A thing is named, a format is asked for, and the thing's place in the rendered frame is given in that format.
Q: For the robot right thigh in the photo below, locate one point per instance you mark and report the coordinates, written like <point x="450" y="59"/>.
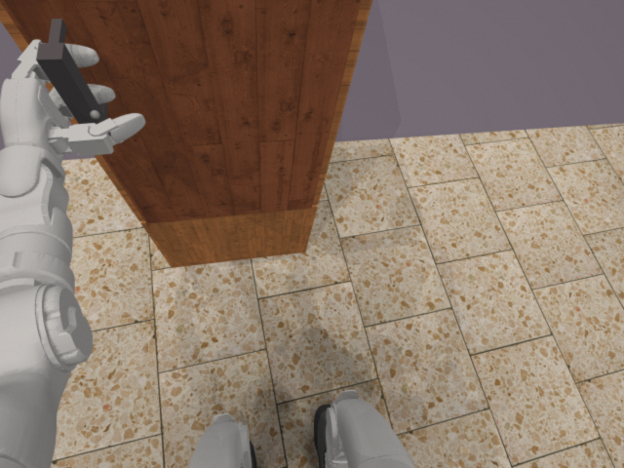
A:
<point x="365" y="437"/>

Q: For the robot left forearm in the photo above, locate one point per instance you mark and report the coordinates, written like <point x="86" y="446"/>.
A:
<point x="35" y="232"/>

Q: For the left robot hand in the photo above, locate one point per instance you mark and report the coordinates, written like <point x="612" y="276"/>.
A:
<point x="28" y="113"/>

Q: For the cupboard door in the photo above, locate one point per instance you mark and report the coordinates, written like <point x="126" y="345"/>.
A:
<point x="238" y="96"/>

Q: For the left robot shin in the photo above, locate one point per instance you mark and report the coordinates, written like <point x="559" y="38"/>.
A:
<point x="223" y="418"/>

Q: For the handle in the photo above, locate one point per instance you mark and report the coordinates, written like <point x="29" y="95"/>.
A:
<point x="62" y="71"/>

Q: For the left robot upper arm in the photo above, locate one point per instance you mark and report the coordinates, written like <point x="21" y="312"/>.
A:
<point x="43" y="336"/>

